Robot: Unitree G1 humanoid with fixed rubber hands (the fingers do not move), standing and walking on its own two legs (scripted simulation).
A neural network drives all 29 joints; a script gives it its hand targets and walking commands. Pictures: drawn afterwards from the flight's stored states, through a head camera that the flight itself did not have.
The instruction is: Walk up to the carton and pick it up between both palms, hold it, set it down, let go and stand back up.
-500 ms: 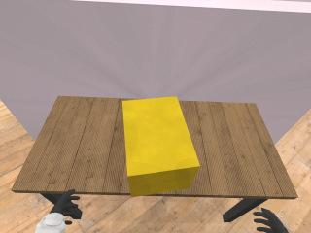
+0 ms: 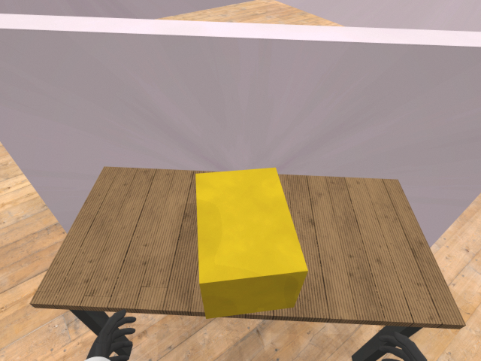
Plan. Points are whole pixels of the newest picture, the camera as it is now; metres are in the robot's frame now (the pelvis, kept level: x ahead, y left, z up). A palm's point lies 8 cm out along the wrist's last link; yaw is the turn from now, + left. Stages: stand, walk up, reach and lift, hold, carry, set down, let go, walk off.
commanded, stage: reach and lift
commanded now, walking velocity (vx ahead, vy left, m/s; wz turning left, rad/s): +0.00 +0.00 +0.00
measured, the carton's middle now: (243, 238) +0.43 +0.03 -0.11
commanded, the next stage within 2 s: none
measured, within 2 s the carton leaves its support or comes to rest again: neither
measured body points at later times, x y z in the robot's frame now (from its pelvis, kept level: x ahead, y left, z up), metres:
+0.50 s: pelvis +0.00 +0.01 +0.00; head -0.01 +0.02 +0.45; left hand +0.18 +0.22 -0.07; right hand +0.17 -0.25 -0.07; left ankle +0.01 +0.16 -0.74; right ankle -0.01 -0.11 -0.74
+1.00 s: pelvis +0.01 +0.00 +0.00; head +0.00 +0.01 +0.45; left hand +0.19 +0.19 -0.05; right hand +0.19 -0.23 -0.05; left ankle +0.01 +0.16 -0.74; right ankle -0.01 -0.11 -0.74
